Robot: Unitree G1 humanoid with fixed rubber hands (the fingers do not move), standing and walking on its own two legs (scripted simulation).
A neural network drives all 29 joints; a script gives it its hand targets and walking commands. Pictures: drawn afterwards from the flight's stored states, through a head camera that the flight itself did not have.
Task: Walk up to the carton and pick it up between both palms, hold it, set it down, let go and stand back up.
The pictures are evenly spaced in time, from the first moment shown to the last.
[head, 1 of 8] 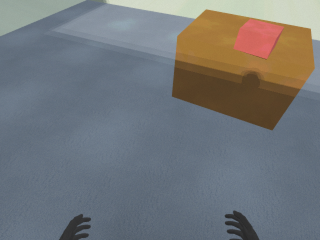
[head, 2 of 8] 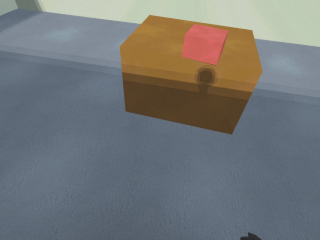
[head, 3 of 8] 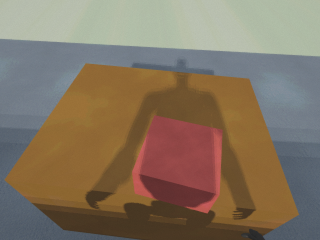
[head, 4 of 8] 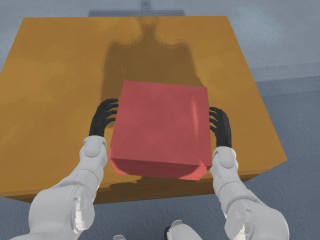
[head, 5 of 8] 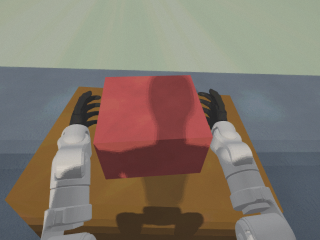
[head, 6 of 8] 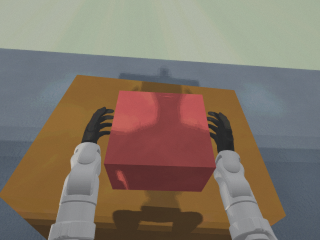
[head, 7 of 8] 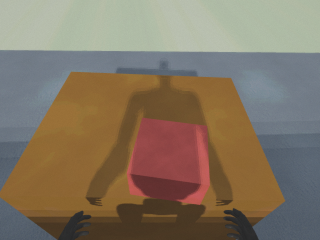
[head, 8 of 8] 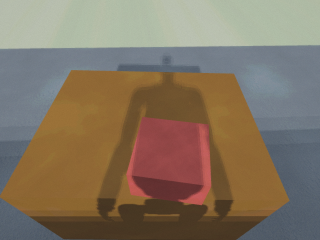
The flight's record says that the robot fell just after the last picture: no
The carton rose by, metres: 0.26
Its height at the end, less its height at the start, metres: +0.00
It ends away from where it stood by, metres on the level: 0.01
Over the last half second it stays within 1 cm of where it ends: yes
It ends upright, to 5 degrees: yes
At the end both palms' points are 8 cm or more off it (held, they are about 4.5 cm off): yes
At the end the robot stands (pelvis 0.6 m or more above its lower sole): yes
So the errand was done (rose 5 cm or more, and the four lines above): yes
